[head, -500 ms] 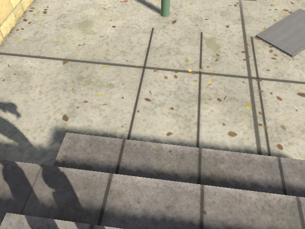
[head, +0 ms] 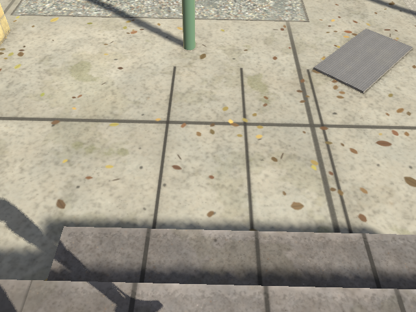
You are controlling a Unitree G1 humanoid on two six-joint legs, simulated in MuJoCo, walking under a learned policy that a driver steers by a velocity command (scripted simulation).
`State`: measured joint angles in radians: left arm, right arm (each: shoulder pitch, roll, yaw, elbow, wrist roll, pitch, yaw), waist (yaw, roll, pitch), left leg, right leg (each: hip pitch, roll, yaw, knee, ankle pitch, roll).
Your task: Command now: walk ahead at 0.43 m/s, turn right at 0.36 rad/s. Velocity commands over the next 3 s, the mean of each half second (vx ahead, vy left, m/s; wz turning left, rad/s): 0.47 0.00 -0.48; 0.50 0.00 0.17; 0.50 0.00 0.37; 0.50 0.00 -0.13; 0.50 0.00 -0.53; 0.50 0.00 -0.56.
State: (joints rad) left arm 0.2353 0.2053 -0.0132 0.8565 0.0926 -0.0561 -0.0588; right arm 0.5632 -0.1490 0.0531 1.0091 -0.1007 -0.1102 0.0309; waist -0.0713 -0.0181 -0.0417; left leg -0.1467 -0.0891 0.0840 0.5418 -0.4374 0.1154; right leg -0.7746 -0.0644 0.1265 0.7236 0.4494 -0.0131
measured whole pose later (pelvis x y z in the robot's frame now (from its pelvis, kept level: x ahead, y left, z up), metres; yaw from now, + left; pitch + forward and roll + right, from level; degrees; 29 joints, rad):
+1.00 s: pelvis +0.63 -0.09 -0.31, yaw -7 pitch +2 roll +1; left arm 0.16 0.20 -0.07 0.83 0.12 -0.06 -0.05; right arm 0.52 -0.15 0.03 1.04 -0.08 -0.14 0.03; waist -0.12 -0.03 -0.04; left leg -0.34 -0.17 -0.05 0.74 -0.43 0.14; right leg -0.78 -0.10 0.10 0.94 0.13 0.03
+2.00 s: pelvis +1.25 -0.07 -0.58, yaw -2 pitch +2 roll +0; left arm 0.35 0.19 0.07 0.96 -0.06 -0.04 0.07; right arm 0.22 -0.22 -0.03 1.01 0.00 -0.06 0.03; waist 0.04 0.00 -0.01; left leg -0.30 0.03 0.10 0.54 -0.27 0.01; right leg -0.77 -0.06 0.03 1.70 -0.40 -0.02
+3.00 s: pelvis +1.79 -0.25 -0.57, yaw -37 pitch +3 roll +2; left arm 0.21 0.29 0.10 0.72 -0.02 -0.04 0.01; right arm 0.25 -0.23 -0.08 0.83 0.00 -0.11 0.01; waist -0.04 -0.04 0.01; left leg -0.20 -0.04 0.06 0.33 -0.18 0.04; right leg -0.63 -0.06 0.09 1.10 -0.30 -0.03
